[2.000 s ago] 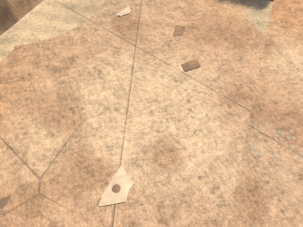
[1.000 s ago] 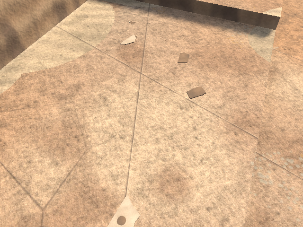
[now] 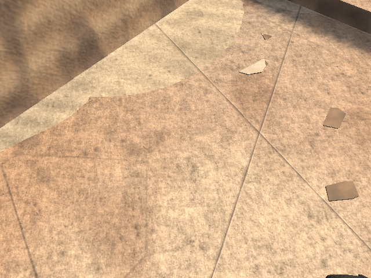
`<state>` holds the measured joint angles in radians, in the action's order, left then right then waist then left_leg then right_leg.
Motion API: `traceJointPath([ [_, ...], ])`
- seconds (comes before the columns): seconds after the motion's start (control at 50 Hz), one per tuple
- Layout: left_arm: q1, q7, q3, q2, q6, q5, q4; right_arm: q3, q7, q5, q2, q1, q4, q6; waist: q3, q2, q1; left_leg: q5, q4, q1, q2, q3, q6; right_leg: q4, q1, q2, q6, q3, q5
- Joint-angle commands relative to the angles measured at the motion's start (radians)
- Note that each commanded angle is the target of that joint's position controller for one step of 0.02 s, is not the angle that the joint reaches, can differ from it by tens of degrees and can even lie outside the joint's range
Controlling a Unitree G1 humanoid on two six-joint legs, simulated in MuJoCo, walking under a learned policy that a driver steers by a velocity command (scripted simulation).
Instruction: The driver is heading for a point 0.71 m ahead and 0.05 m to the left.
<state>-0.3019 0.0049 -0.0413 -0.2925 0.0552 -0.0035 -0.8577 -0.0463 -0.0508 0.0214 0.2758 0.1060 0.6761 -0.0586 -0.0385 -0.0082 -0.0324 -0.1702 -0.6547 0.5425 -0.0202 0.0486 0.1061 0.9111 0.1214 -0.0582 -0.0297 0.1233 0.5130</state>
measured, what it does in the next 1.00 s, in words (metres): walks ahead, turning left: right foot, then left foot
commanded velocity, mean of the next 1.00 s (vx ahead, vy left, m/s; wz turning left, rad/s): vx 0.48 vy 0.00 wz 0.31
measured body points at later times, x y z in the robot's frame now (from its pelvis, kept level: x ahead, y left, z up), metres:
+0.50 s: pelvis +0.30 -0.02 +0.01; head +0.33 -0.02 +0.46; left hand +0.43 +0.27 -0.07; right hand +0.43 -0.28 -0.11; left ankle +0.12 +0.07 -0.65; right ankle +0.41 -0.10 -0.71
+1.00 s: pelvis +0.54 +0.08 +0.01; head +0.57 +0.11 +0.46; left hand +0.46 +0.36 -0.12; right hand +0.83 -0.06 -0.05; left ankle +0.60 +0.21 -0.71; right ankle +0.43 -0.10 -0.65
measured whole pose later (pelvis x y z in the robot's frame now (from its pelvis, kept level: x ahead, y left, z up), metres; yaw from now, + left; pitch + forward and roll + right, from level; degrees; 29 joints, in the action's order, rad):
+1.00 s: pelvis +0.54 +0.08 +0.01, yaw +17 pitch +3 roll -1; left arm -0.36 0.00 -0.04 -0.30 0.06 0.01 -0.87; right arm -0.03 -0.03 -0.02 0.25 0.05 0.62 -0.08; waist -0.03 0.01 -0.07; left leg -0.11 -0.54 0.48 0.00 0.02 0.04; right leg 0.93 0.22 0.01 -0.03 -0.06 0.54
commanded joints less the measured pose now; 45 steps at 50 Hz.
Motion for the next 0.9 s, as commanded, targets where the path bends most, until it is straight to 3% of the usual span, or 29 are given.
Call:
traceJointPath([
  [0.02,0.111,-0.022,-0.014,-0.129,0.094,0.046,0.167,-0.072,0.024,-0.010,0.201,0.338,-0.005,-0.007,0.320,-0.110,0.168,-0.050,0.335,-0.909,0.325,-0.708,0.266,0.515,0.751,0.034,0.039,-0.221,-0.041],
  [0.04,0.126,-0.016,-0.006,-0.116,0.104,0.033,0.176,-0.064,0.030,-0.006,0.172,0.267,-0.020,-0.009,0.235,-0.012,0.122,0.040,0.336,-0.750,0.286,-0.589,0.233,0.436,0.718,-0.011,0.047,-0.216,-0.130],
  [0.06,0.130,-0.008,-0.013,-0.121,0.101,0.010,0.172,-0.053,0.033,-0.007,0.141,0.195,-0.040,-0.007,0.168,0.019,0.078,0.146,0.355,-0.596,0.250,-0.498,0.214,0.353,0.649,-0.040,0.037,-0.209,-0.171],
  [0.08,0.106,-0.008,-0.021,-0.129,0.089,0.003,0.175,-0.044,0.037,-0.018,0.118,0.156,-0.060,-0.006,0.145,-0.003,0.039,0.208,0.383,-0.495,0.224,-0.449,0.211,0.319,0.576,-0.060,0.029,-0.216,-0.198],
  [0.12,0.078,-0.010,-0.022,-0.110,0.065,-0.006,0.182,-0.046,0.041,-0.016,0.123,0.135,-0.073,-0.008,0.111,-0.008,0.006,0.255,0.422,-0.392,0.195,-0.402,0.218,0.244,0.535,-0.062,0.001,-0.200,-0.218],
  [0.18,0.151,-0.005,-0.009,-0.071,0.048,-0.017,0.207,-0.057,0.059,-0.012,0.161,0.163,-0.062,-0.010,0.053,-0.014,0.017,0.301,0.443,-0.282,0.147,-0.309,0.196,0.044,0.523,-0.040,-0.040,-0.168,-0.338],
  [0.24,0.272,-0.011,0.004,-0.041,0.053,-0.010,0.229,-0.061,0.069,-0.003,0.170,0.207,-0.047,0.000,0.043,-0.055,0.071,0.204,0.413,-0.252,0.092,-0.261,0.139,-0.222,0.440,0.015,-0.046,-0.155,-0.551],
  [0.3,0.343,-0.022,-0.005,-0.067,0.063,0.009,0.252,-0.066,0.070,0.004,0.180,0.259,-0.030,0.006,0.043,-0.080,0.102,0.108,0.377,-0.293,0.123,-0.333,0.116,-0.341,0.391,0.046,-0.035,-0.174,-0.606],
  [0.34,0.331,-0.029,-0.019,-0.099,0.070,0.011,0.251,-0.064,0.073,0.006,0.165,0.265,-0.024,0.009,0.055,-0.095,0.089,0.067,0.320,-0.371,0.157,-0.389,0.097,-0.393,0.375,0.042,-0.011,-0.201,-0.573],
  [0.38,0.286,-0.034,-0.031,-0.113,0.078,0.008,0.239,-0.063,0.074,-0.002,0.155,0.260,-0.019,0.014,0.058,-0.121,0.066,0.105,0.263,-0.420,0.182,-0.419,0.080,-0.409,0.331,0.038,0.024,-0.189,-0.499],
  [0.4,0.221,-0.031,-0.041,-0.121,0.081,0.004,0.221,-0.059,0.073,-0.006,0.140,0.252,-0.020,0.017,0.076,-0.126,0.031,0.183,0.201,-0.424,0.158,-0.409,0.063,-0.443,0.244,0.051,0.049,-0.162,-0.480],
  [0.42,0.125,-0.027,-0.055,-0.150,0.086,-0.008,0.205,-0.045,0.068,-0.012,0.103,0.253,-0.027,0.016,0.153,-0.108,-0.015,0.235,0.051,-0.396,0.102,-0.365,0.030,-0.443,0.080,0.011,0.089,-0.184,-0.478],
  [0.44,-0.017,-0.023,-0.068,-0.210,0.086,-0.021,0.195,-0.023,0.067,-0.031,0.050,0.299,-0.045,0.015,0.305,0.035,-0.046,0.017,-0.243,-0.241,0.023,-0.288,-0.013,-0.413,-0.199,-0.166,0.165,-0.391,-0.474],
  [0.46,-0.105,-0.035,-0.090,-0.268,0.071,-0.015,0.136,-0.012,0.066,0.007,0.013,0.449,-0.043,0.003,0.377,0.396,0.008,-0.409,-0.551,0.110,-0.091,-0.200,-0.078,-0.565,-0.444,-0.335,0.328,-0.882,-0.183],
  [0.48,-0.094,-0.039,-0.067,-0.168,0.069,0.015,0.151,-0.026,0.068,0.018,0.110,0.400,-0.020,-0.001,0.286,0.239,-0.030,-0.385,-0.670,0.228,-0.036,-0.261,-0.081,-0.625,-0.404,-0.330,0.308,-0.943,0.048],
  [0.5,-0.039,-0.033,-0.054,-0.121,0.063,0.015,0.158,-0.037,0.067,0.014,0.150,0.264,-0.043,-0.001,0.162,0.129,-0.051,-0.288,-0.688,0.261,-0.001,-0.239,-0.079,-0.632,-0.285,-0.295,0.267,-0.780,0.014],
  [0.52,0.009,-0.031,-0.045,-0.109,0.057,0.002,0.165,-0.034,0.068,-0.002,0.143,0.185,-0.062,-0.003,0.102,0.052,-0.036,-0.219,-0.655,0.229,0.034,-0.203,-0.077,-0.639,-0.161,-0.251,0.248,-0.654,-0.116],
  [0.54,0.039,-0.030,-0.040,-0.094,0.054,-0.004,0.160,-0.034,0.065,-0.015,0.126,0.147,-0.078,-0.008,0.057,0.047,-0.015,-0.173,-0.594,0.210,0.065,-0.192,-0.075,-0.656,-0.076,-0.215,0.250,-0.574,-0.224],
  [0.56,0.051,-0.027,-0.033,-0.079,0.056,-0.011,0.158,-0.033,0.059,-0.015,0.110,0.156,-0.079,-0.010,0.056,0.076,0.012,-0.143,-0.548,0.159,0.094,-0.181,-0.074,-0.675,-0.026,-0.183,0.242,-0.511,-0.301],
  [0.58,0.051,-0.027,-0.030,-0.066,0.058,-0.008,0.151,-0.031,0.056,-0.012,0.093,0.173,-0.072,-0.008,0.060,0.102,0.023,-0.133,-0.510,0.131,0.103,-0.164,-0.078,-0.693,-0.006,-0.161,0.244,-0.469,-0.352],
  [0.66,0.010,-0.019,-0.043,-0.117,0.059,0.009,0.114,-0.011,0.053,-0.021,0.047,0.108,-0.091,-0.008,0.043,0.087,0.013,-0.069,-0.318,0.156,0.125,-0.114,-0.105,-0.742,0.006,-0.166,0.275,-0.363,-0.521],
  [0.72,-0.014,-0.014,-0.046,-0.138,0.046,0.017,0.093,-0.001,0.045,-0.017,0.026,0.015,-0.104,-0.018,0.030,0.084,-0.020,0.090,-0.123,0.119,0.117,-0.088,-0.112,-0.755,0.004,-0.139,0.249,-0.279,-0.548],
  [0.78,-0.063,-0.014,-0.045,-0.149,0.036,0.026,0.065,0.000,0.034,-0.007,0.026,-0.070,-0.119,-0.026,0.010,0.086,-0.054,0.183,0.015,0.064,0.089,-0.062,-0.112,-0.742,-0.008,-0.133,0.229,-0.240,-0.543],
  [0.84,-0.096,-0.013,-0.047,-0.162,0.021,0.030,0.040,-0.005,0.020,0.001,0.040,-0.134,-0.145,-0.032,-0.012,0.091,-0.064,0.160,0.089,0.054,0.073,-0.059,-0.089,-0.711,-0.072,-0.171,0.216,-0.256,-0.551],
  [0.88,-0.085,-0.006,-0.050,-0.171,0.007,0.027,0.030,-0.016,0.013,-0.009,0.061,-0.113,-0.146,-0.039,0.000,0.101,-0.032,0.120,0.147,-0.009,0.048,-0.053,-0.060,-0.628,-0.118,-0.173,0.186,-0.247,-0.727],
  [0.9,-0.065,-0.002,-0.051,-0.177,0.001,0.028,0.032,-0.027,0.014,-0.019,0.079,-0.040,-0.126,-0.042,0.047,0.101,0.015,0.150,0.191,-0.123,0.019,-0.031,-0.041,-0.535,-0.122,-0.147,0.161,-0.219,-0.882],
])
